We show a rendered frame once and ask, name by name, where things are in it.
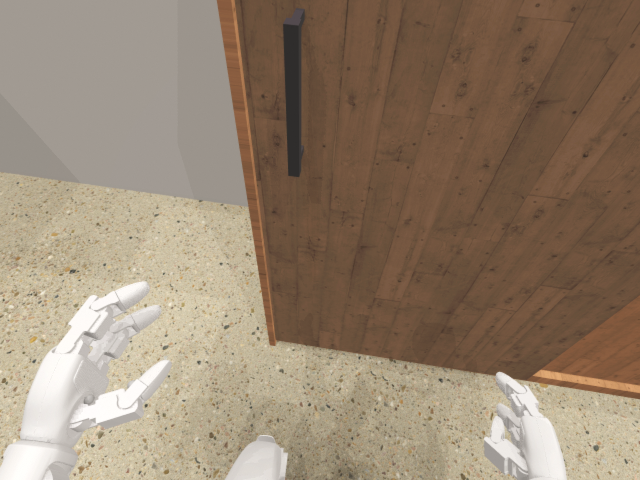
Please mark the left robot thigh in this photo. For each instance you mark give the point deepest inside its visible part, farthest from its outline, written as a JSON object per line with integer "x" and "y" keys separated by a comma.
{"x": 260, "y": 460}

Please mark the left robot shin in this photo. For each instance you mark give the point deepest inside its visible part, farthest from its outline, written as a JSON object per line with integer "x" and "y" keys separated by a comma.
{"x": 266, "y": 438}

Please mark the right robot hand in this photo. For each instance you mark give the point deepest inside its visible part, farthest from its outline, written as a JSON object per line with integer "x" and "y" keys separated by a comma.
{"x": 533, "y": 436}

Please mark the robot left forearm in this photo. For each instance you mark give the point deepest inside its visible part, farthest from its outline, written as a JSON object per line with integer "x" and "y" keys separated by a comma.
{"x": 34, "y": 460}

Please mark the wardrobe door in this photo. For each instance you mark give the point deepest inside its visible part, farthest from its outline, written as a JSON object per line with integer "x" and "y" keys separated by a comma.
{"x": 610, "y": 352}
{"x": 469, "y": 194}

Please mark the left robot hand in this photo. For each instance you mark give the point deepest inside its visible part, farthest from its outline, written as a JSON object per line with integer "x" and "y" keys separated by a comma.
{"x": 55, "y": 411}

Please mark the handle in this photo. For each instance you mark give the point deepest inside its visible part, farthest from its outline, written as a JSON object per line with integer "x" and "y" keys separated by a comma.
{"x": 292, "y": 61}

